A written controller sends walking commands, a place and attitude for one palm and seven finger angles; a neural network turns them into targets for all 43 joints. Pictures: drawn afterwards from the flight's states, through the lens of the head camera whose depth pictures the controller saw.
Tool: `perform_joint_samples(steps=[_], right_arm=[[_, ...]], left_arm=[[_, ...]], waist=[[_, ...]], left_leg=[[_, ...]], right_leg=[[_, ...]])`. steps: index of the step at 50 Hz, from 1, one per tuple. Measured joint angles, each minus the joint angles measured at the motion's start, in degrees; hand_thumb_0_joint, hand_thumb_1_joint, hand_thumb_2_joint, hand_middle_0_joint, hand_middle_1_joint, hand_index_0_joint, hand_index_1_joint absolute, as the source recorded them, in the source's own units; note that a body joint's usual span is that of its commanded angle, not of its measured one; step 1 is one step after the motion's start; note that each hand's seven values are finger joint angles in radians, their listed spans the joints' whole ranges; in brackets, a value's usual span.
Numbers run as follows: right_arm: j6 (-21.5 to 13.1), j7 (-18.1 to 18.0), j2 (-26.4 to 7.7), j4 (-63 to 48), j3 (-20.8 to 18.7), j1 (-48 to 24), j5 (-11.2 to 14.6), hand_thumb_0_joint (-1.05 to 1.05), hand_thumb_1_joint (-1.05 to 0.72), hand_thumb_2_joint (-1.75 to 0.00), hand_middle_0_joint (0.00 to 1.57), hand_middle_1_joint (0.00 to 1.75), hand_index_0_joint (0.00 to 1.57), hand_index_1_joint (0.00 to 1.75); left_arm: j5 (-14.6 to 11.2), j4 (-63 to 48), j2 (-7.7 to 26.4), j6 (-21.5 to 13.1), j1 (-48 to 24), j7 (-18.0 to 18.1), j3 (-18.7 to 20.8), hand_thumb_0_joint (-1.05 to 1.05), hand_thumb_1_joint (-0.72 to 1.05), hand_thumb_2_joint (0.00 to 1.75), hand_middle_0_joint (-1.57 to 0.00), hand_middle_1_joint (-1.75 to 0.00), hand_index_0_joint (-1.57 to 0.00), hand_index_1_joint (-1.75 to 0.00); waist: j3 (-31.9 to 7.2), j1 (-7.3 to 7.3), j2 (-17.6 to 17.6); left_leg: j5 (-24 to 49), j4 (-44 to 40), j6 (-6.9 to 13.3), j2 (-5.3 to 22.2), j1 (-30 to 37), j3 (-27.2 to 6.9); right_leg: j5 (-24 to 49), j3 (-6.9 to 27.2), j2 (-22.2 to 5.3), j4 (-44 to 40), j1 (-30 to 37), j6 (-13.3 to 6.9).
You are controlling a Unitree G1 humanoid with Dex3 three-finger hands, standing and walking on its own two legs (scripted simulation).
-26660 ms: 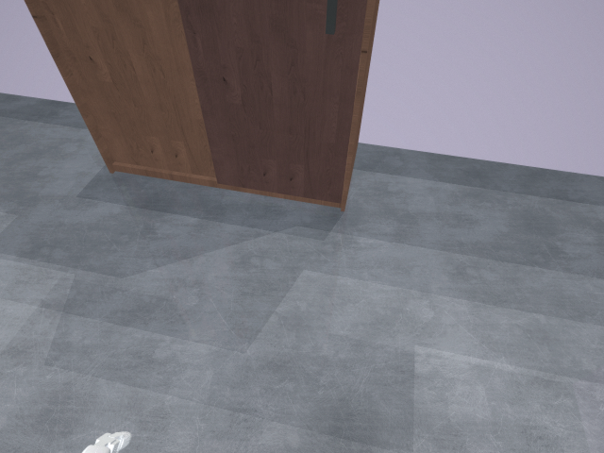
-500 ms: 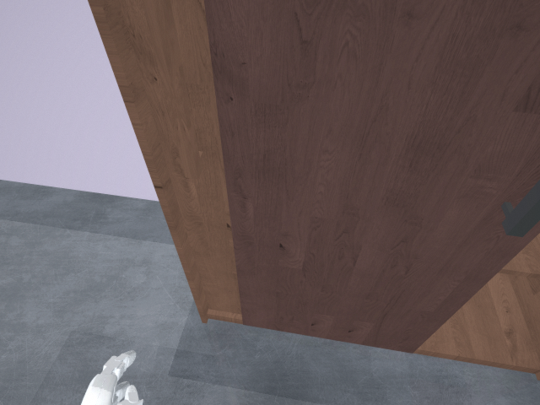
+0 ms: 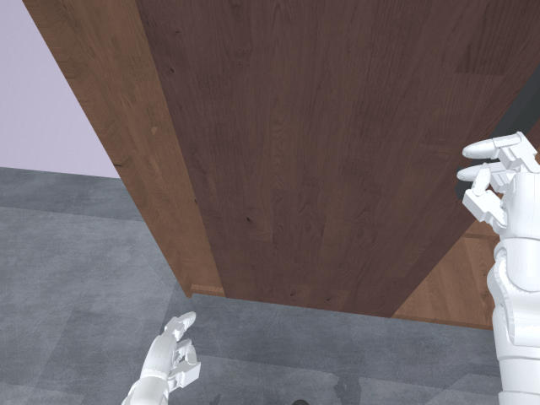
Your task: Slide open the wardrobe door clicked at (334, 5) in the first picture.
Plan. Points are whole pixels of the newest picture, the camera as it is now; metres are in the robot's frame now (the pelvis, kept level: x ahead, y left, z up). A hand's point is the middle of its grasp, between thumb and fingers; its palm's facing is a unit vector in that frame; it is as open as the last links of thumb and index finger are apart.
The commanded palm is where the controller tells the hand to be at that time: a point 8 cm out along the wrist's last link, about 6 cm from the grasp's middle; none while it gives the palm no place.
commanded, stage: stop walking and hold the door there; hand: right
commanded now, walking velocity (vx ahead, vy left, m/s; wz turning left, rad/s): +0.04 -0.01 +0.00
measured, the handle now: (516, 106) +0.47 -0.31 +0.20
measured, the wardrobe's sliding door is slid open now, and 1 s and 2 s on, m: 0.44 0.44 0.44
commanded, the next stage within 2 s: loosen the grip on the handle in 0.88 s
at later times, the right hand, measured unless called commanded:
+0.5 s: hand (479, 206) +0.35 -0.25 +0.14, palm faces +0.40 +0.87 -0.27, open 4.6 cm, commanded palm +0.31 -0.29 +0.13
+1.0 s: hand (493, 203) +0.36 -0.27 +0.13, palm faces +0.47 +0.83 -0.29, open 4.6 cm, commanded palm +0.30 -0.30 +0.13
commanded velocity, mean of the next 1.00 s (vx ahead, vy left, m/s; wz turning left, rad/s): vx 0.00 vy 0.00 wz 0.00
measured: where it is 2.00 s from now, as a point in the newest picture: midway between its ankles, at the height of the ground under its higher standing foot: outside the picture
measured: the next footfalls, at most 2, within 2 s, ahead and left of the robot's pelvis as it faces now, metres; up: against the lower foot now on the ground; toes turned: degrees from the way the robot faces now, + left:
left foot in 0.04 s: +0.00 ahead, +0.14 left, +0.00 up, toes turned +5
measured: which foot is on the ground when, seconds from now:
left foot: up 0.00-0.02, down 0.04-1.00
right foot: down 0.00-1.00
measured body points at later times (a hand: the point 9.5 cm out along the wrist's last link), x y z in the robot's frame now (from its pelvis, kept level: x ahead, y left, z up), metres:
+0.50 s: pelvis -0.03 +0.03 +0.00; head -0.01 +0.02 +0.45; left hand +0.09 +0.29 -0.10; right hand +0.32 -0.29 +0.15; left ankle -0.04 +0.13 -0.74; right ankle +0.08 -0.07 -0.73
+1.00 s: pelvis -0.02 +0.04 +0.00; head +0.02 +0.03 +0.44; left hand +0.12 +0.30 -0.10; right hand +0.33 -0.31 +0.15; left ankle -0.04 +0.13 -0.74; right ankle +0.08 -0.07 -0.74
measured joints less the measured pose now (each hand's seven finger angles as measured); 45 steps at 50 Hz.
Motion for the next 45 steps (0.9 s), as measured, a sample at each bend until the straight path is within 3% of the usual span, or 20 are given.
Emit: perform_joint_samples(steps=[3,6,8,12,14,19,25,30,36,45], right_arm=[[0.3,-0.2,-1.5,4.2,-2.3,-0.8,0.1,0.02,-0.89,-0.89,0.44,1.4,0.46,1.4],[0.9,-0.4,-1.6,8.2,-3.7,-1.6,0.1,0.02,-0.89,-0.89,0.45,1.4,0.46,1.4],[0.9,-0.7,-0.9,9.4,-3.7,-2.5,0.2,0.02,-0.89,-0.9,0.45,1.4,0.46,1.4],[0.0,-0.8,-0.5,10.4,-3.9,-2.8,-0.1,0.02,-0.9,-0.9,0.45,1.4,0.46,1.4],[-0.3,-0.9,-1.1,10.7,-4.1,-2.3,0.1,0.02,-0.9,-0.9,0.45,1.4,0.46,1.4],[-0.6,-1.0,-2.1,10.5,-4.6,-1.7,-0.2,0.02,-0.9,-0.9,0.45,1.4,0.46,1.4],[-1.5,-0.9,-3.3,13.8,-6.4,-3.1,-0.8,0.02,-0.89,-0.89,0.45,1.4,0.46,1.4],[-2.0,-0.8,-3.8,17.7,-7.7,-4.1,-1.0,0.02,-0.89,-0.9,0.45,1.4,0.46,1.4],[-2.6,-0.3,-4.8,22.9,-8.6,-4.9,-0.8,0.02,-0.89,-0.9,0.45,1.4,0.46,1.4],[-3.3,-0.8,-4.9,16.9,-8.9,-4.4,-0.8,0.02,-0.9,-0.9,0.45,1.4,0.46,1.4]], left_arm=[[0.3,-0.6,1.0,0.6,1.4,-0.3,0.1,0.01,0.9,0.9,-0.21,-0.3,-0.21,-0.3],[-0.3,0.0,3.6,1.4,3.7,-0.5,1.3,0.01,0.9,0.9,-0.21,-0.3,-0.21,-0.3],[-1.1,0.9,5.7,1.7,5.6,-0.3,2.0,0.01,0.9,0.9,-0.21,-0.3,-0.21,-0.3],[-1.8,3.0,8.5,2.9,7.2,0.5,3.7,0.01,0.91,0.9,-0.21,-0.3,-0.21,-0.3],[-1.6,3.0,9.1,2.9,7.1,0.9,4.5,0.01,0.91,0.9,-0.21,-0.3,-0.21,-0.3],[-0.9,2.1,8.6,1.2,6.8,1.7,5.0,0.01,0.91,0.9,-0.2,-0.3,-0.2,-0.3],[-1.1,2.0,6.6,0.8,7.8,1.4,4.2,0.01,0.91,0.9,-0.21,-0.3,-0.2,-0.3],[-1.6,3.7,6.9,1.2,8.3,0.8,3.6,0.01,0.91,0.9,-0.21,-0.3,-0.21,-0.3],[-2.3,5.2,7.7,1.8,8.4,1.1,3.8,0.01,0.91,0.9,-0.21,-0.3,-0.21,-0.3],[-1.7,3.1,7.1,-0.2,6.7,1.5,3.8,0.01,0.91,0.9,-0.21,-0.3,-0.21,-0.3]], waist=[[-1.4,0.27,-0.5],[-1.9,0.53,-1.8],[-2.2,0.23,-1.8],[-2.5,0.82,-0.1],[-2.5,1.48,0.6],[-0.9,2.47,0.5],[-0.6,2.16,-0.5],[-1.4,1.56,-2.3],[-2.0,1.94,-1.9],[0.8,0.29,0.0]], left_leg=[[6.6,-11.3,2.2,-0.4,4.8,0.2],[8.6,-11.1,2.1,-1.2,5.4,0.4],[7.4,-10.1,1.8,-1.4,6.0,0.4],[5.2,-6.9,1.0,-0.7,6.0,-0.1],[3.9,-4.8,0.7,-0.7,4.6,-1.5],[2.3,-5.5,0.9,-0.3,2.7,-2.9],[11.1,-10.3,1.2,-0.8,3.7,0.3],[10.2,-9.3,2.2,-2.2,3.7,1.0],[7.7,-6.7,2.2,-2.3,4.4,1.4],[9.2,-9.2,1.9,-2.5,3.9,0.8]], right_leg=[[-0.5,-0.5,-0.4,1.1,-1.2,1.4],[-4.9,0.7,-1.0,4.8,-2.0,4.2],[-4.6,1.5,-1.3,5.9,-1.4,4.8],[-3.7,0.6,-0.8,6.3,-0.1,0.8],[-3.9,0.0,-0.9,6.2,-0.2,0.2],[-0.9,0.2,-1.8,3.0,0.1,1.0],[-1.6,1.6,-3.3,2.2,-0.5,3.2],[-2.0,3.3,-4.3,4.8,-1.5,4.5],[-2.7,4.4,-4.2,8.0,-1.4,4.0],[-1.4,3.8,-4.3,5.1,-1.4,3.8]])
